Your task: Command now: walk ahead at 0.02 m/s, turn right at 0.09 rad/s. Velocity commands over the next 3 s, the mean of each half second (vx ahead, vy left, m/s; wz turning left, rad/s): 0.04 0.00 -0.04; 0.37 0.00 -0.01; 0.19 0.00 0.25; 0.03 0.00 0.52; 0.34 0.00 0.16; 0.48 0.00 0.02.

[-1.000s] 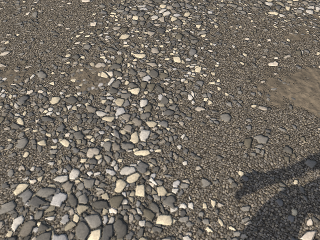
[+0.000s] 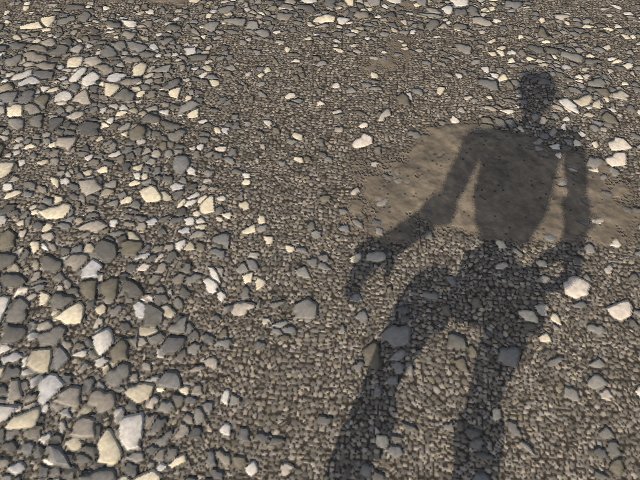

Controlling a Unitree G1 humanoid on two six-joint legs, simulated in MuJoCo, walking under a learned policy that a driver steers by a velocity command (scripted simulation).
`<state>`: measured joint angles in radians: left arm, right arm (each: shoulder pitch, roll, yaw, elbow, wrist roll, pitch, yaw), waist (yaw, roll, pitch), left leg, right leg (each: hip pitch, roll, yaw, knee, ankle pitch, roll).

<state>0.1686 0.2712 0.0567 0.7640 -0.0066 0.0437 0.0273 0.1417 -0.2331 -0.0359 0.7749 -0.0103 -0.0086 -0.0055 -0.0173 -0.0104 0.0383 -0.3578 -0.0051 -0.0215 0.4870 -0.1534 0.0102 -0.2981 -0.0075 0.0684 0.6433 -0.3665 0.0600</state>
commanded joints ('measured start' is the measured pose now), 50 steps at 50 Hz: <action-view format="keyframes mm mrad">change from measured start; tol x16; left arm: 1 79 84 21 -22 16 -9 -4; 26 174 147 34 101 -14 -94 4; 50 -283 35 1 -61 -22 -140 -64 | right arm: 1 7 -133 -27 -39 10 -11 -3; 26 -66 -97 -32 61 43 -66 -7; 32 385 -285 -103 219 33 -100 22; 37 199 -116 -32 157 15 -107 29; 50 321 -166 -36 209 29 -76 -9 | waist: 1 33 156 -146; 4 -11 -99 -77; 26 65 -175 160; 30 -56 -118 37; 32 -123 284 -66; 50 -58 94 107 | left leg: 1 61 156 -169 -123 -26 109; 3 26 35 -28 -59 -176 1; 19 192 46 -29 7 143 -26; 23 -10 -43 83 175 -271 -19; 27 -217 50 14 253 -314 58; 30 227 -15 76 15 -63 62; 33 562 383 -700 -301 -218 288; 39 407 230 -227 -332 89 174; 50 366 245 -59 -384 186 169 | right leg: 1 179 5 -32 -225 203 -51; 5 -60 -92 98 -299 -107 -129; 19 19 -38 31 -225 214 -92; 24 60 -216 315 -425 -404 -252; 30 3 -170 173 -306 51 -209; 32 -290 58 -85 246 42 -72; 34 -482 -1 58 554 -150 -100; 50 -332 -54 -77 -93 418 -86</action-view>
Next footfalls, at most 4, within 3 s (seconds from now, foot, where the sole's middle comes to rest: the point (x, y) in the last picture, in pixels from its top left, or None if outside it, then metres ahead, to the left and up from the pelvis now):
0.04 right None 0.03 -0.14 -0.77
1.10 right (391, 471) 0.48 -0.13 -0.77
1.62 left None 0.45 0.11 -0.77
2.08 right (372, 438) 0.55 -0.10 -0.77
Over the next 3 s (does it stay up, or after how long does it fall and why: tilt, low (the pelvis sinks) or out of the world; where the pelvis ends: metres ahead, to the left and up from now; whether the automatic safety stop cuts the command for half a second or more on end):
stays up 0.80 0.22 0.00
